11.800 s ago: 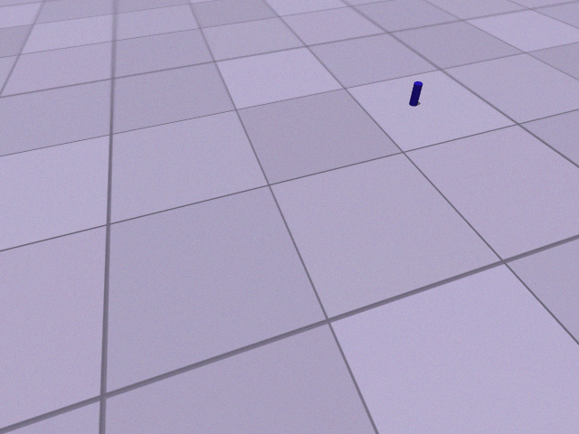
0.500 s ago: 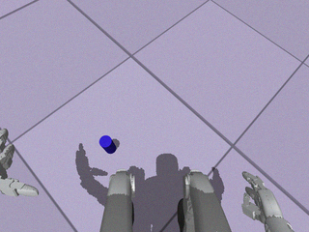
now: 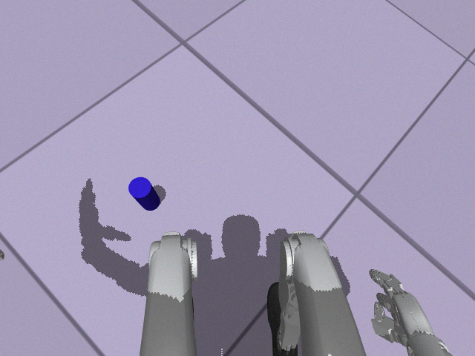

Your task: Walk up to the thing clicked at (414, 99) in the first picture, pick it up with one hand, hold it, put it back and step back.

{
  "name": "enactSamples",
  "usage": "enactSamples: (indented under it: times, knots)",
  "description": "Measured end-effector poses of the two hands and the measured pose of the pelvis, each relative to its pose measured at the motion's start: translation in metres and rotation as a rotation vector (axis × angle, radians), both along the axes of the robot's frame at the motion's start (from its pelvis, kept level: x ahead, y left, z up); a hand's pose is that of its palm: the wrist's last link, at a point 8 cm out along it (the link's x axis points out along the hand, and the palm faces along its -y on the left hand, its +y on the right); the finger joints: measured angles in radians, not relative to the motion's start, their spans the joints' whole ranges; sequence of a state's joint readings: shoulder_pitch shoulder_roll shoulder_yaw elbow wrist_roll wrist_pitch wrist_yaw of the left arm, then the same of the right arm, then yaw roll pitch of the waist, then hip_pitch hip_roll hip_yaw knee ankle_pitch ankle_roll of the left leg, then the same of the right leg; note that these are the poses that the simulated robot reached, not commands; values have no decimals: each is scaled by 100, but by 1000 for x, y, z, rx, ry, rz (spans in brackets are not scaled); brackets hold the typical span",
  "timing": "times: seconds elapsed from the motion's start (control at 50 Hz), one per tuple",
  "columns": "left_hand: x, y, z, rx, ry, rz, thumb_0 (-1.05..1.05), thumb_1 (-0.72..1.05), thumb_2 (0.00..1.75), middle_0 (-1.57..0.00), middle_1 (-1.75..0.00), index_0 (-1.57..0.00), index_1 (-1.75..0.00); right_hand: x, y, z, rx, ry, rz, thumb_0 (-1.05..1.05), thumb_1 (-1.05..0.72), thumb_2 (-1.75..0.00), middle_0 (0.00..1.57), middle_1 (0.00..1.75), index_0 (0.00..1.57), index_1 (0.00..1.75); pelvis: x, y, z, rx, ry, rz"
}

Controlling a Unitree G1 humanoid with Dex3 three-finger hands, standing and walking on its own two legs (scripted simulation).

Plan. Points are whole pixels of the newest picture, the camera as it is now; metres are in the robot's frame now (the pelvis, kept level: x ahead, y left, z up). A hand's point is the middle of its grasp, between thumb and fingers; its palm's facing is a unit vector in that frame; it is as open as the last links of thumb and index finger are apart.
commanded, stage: go down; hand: left
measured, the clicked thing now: (145, 195) +0.45 +0.25 -0.37
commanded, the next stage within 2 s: approach in 0.84 s
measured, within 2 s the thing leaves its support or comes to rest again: neither
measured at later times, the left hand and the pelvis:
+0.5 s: hand out of the picture +0.35 +0.41 -0.05, palm faces +0.19 -0.98 -0.09, open 17.6 cm; pelvis -0.01 +0.00 -0.05, yaw -1 degrees
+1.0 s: hand out of the picture +0.36 +0.42 -0.05, palm faces +0.19 -0.98 -0.07, open 17.6 cm; pelvis -0.01 +0.01 -0.07, yaw -1 degrees
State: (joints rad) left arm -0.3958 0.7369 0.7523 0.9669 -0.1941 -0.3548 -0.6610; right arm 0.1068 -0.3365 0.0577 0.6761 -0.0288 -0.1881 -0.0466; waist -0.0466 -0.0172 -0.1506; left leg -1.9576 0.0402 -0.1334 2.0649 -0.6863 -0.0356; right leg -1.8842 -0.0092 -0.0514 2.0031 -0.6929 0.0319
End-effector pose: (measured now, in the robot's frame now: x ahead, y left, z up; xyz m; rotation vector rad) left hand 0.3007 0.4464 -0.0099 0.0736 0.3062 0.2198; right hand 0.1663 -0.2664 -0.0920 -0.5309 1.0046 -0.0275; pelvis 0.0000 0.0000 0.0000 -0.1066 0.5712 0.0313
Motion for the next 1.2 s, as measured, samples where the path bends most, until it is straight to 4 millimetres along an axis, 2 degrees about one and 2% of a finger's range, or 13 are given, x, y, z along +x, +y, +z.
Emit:
enactSamples:
  times: [0.16, 0.38, 0.58, 0.86, 1.04, 1.12, 1.2]
  knots:
    - [4, 10, -12, 8, -43, -4, -1, -54, 8, -3, -9, -4, -7, -6, 2, -16, -10, 15, 15, 1, -89, -90, 21, 30, 21, 30, -6, 3, -18, -7, -7, -2]
    - [21, 12, -24, -1, -102, -27, -1, -57, 6, -3, -9, -5, -7, -10, 4, -38, -10, 31, 26, 0, -89, -90, 21, 30, 21, 30, -7, 4, -40, -14, -9, -6]
    - [21, 18, -29, 2, -124, -14, -1, -59, 6, -3, -9, -5, -8, -18, 2, -51, -9, 59, 28, 0, -90, -90, 21, 30, 21, 30, -8, 3, -52, -13, -13, -7]
    - [32, 22, -38, -7, -158, -38, -1, -59, 5, -3, -8, -5, -7, -22, -1, -57, -34, 63, 34, 0, -90, -90, 21, 30, 21, 30, -11, 5, -65, -24, -29, -9]
    - [31, 27, -40, -7, -179, -20, -1, -58, 4, -4, -8, -6, -7, -29, -1, -61, -35, 72, 40, 0, -90, -90, 21, 30, 21, 30, -14, 5, -71, -25, -40, -13]
    - [32, 28, -54, -15, -204, -7, -1, -58, 2, -5, -9, -7, -7, -31, -1, -65, -42, 83, 62, 0, -90, -89, 21, 30, 21, 30, -15, 5, -78, -28, -49, -19]
    - [36, 20, -85, -37, -222, -3, -1, -58, 1, -5, -9, -7, -7, -32, -1, -71, -61, 97, 99, 0, -90, -89, 21, 30, 21, 30, -16, 5, -90, -35, -68, -29]
